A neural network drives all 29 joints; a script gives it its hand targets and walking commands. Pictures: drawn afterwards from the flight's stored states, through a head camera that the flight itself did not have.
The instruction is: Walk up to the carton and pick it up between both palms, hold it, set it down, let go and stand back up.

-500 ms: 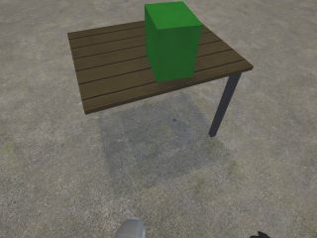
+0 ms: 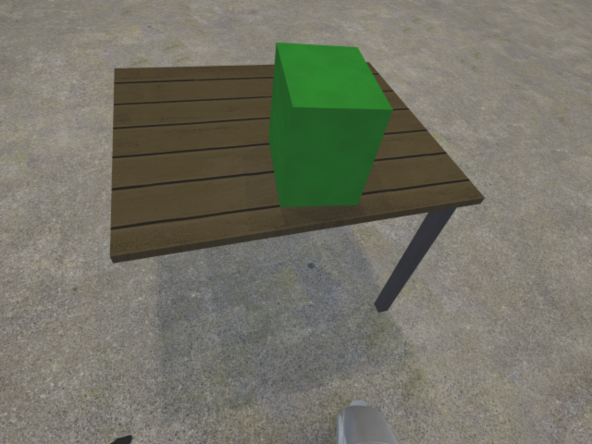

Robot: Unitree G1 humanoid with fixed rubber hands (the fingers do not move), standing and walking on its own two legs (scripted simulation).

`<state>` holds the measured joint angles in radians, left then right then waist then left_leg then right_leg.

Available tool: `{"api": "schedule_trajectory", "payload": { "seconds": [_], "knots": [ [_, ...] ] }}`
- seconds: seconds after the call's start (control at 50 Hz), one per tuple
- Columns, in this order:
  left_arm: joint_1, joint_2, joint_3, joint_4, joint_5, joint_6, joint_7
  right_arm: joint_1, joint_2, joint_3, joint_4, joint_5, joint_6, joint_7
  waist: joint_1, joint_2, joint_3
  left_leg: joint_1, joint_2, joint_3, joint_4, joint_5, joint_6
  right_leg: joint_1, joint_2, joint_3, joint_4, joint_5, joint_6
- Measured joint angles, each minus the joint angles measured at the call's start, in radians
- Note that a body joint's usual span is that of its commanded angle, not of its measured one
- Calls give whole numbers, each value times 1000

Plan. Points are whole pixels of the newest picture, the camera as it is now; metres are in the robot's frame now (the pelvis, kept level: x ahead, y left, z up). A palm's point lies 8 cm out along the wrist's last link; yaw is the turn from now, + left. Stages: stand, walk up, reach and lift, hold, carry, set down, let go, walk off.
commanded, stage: walk up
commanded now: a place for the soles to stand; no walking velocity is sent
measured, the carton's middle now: (318, 127) +0.75 -0.05 +0.01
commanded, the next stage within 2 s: none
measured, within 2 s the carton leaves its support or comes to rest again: neither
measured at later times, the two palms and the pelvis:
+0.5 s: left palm out of the picture +0.15 +0.09 -0.13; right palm (530, 358) +0.29 -0.41 -0.10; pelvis +0.15 -0.17 -0.01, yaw +9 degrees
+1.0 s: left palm (282, 408) +0.20 +0.02 -0.11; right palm (539, 316) +0.38 -0.48 -0.12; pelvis +0.21 -0.25 -0.01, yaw +19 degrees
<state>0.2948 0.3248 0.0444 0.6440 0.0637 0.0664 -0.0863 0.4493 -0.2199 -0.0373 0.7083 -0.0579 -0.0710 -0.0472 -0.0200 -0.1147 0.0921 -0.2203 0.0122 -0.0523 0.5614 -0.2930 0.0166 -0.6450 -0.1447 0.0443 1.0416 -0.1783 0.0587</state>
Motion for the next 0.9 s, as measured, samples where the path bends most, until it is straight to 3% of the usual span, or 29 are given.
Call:
{"api": "schedule_trajectory", "payload": {
  "seconds": [0.08, 0.16, 0.2, 0.24, 0.28, 0.32, 0.4, 0.48, 0.56, 0.64, 0.68, 0.78, 0.84, 0.9],
  "knots": [
    [-30, -10, 1, -10, -2, 2, -2, 33, -16, -8, 7, -13, 0, -4, -19, 11, 4, 32, 28, -25, 3, -44, -34, 31, -1, -2, -138, 16, -13],
    [-48, -21, 5, -38, -5, -20, 1, 52, -38, -19, 1, -20, 21, -6, -27, 42, 6, 39, 73, -60, 79, -134, -69, 147, 20, -28, -298, -21, -49],
    [-51, -29, 9, -51, -7, -49, 10, 54, -54, -23, -6, -17, 37, -6, -19, 77, 12, -3, 104, -99, 208, -199, -46, 200, 53, -54, -321, -44, -58],
    [-52, -43, -4, -53, -12, -61, 23, 23, -61, -24, -2, -5, 64, -12, -9, 96, 34, -87, 71, -134, 444, -273, -23, 192, 61, -80, -224, -119, -43],
    [-40, -60, -22, -46, -28, -45, 34, -8, -62, -24, -3, 7, 87, -18, 11, 101, 35, -173, 24, -101, 636, -270, -16, 224, 59, -98, -223, -150, -43],
    [-20, -74, -34, -38, -27, -31, 45, -39, -61, -27, -15, 15, 92, -18, 29, 108, 32, -239, 1, -42, 707, -221, -15, 270, 64, -118, -271, -143, -58],
    [23, -78, -36, -16, -21, -31, 54, -78, -49, -28, -45, 23, 76, -6, 61, 109, 16, -298, -16, 43, 610, -156, -21, 342, 81, -168, -363, -135, -95],
    [48, -55, -33, 4, -16, -30, 60, -106, -22, -16, -68, 29, 60, -4, 93, 77, 12, -267, -21, 98, 367, -120, -17, 372, 93, -209, -394, -151, -112],
    [73, -30, -47, 25, -31, -21, 65, -132, -6, 1, -99, 24, 36, -4, 92, 53, 12, -155, -38, 103, 83, 72, 17, 363, 92, -246, -321, -220, -114],
    [61, -28, -57, 49, -29, 26, 66, -167, 10, 18, -109, 17, 46, -15, 57, 48, 19, -169, -34, 62, 149, 18, 43, 290, 104, -178, -105, -372, -56],
    [45, -25, -54, 46, -29, 37, 67, -170, 19, 25, -106, 17, 54, -21, 44, 49, 20, -161, -22, 38, 137, 16, 34, 252, 102, -128, -43, -363, -39],
    [24, -30, -44, 35, -52, 1, 58, -165, 9, 28, -90, 28, 78, 2, 14, 66, 5, -168, -3, -21, 122, 26, -3, 260, 65, -64, -202, -275, -18],
    [24, -38, -40, 20, -52, -29, 63, -168, -17, 19, -74, 37, 98, 21, 11, 103, -3, -200, 13, -60, 193, -11, -36, 323, 77, -85, -359, -126, -12],
    [21, -51, -46, 7, -43, -38, 73, -166, -40, 6, -43, 42, 121, 30, 18, 127, -15, -213, 1, -78, 270, -122, -28, 322, 78, -111, -314, -171, -19]
  ]
}}
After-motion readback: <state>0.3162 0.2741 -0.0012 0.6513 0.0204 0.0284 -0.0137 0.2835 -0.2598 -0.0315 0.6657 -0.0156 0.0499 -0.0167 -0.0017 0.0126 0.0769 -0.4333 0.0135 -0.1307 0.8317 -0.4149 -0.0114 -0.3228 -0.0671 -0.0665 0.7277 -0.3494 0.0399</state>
